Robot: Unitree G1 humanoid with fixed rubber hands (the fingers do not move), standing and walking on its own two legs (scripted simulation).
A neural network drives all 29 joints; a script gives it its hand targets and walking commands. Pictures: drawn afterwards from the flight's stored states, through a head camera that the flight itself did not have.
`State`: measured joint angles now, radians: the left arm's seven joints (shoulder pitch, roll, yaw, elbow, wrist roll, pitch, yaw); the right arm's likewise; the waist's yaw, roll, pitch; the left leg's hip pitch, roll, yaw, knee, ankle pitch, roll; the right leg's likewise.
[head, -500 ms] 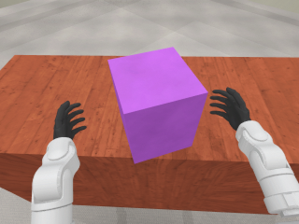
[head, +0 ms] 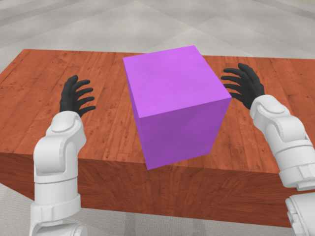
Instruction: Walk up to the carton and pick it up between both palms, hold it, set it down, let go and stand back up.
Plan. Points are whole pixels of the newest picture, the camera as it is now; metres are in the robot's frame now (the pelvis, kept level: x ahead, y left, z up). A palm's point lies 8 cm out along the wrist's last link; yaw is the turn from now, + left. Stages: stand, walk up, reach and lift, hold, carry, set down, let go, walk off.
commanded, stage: reach and lift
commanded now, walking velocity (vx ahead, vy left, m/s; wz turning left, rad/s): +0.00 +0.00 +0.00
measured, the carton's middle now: (170, 109) +0.45 +0.01 +0.05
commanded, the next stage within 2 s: none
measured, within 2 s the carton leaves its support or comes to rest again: neither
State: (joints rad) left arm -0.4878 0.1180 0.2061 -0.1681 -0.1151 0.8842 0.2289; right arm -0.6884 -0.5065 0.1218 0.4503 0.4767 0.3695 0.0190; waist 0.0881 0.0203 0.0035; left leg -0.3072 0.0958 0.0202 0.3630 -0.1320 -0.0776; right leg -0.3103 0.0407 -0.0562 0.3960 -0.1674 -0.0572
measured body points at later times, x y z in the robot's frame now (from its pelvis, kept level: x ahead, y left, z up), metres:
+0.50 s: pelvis +0.01 +0.00 +0.00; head +0.07 -0.01 +0.45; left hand +0.39 +0.24 +0.18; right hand +0.50 -0.14 +0.17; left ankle +0.03 +0.17 -0.74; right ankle +0.02 -0.08 -0.74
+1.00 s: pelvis +0.01 +0.01 +0.00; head +0.10 +0.00 +0.44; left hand +0.38 +0.23 +0.09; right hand +0.49 -0.13 +0.08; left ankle +0.03 +0.17 -0.74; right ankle +0.02 -0.08 -0.74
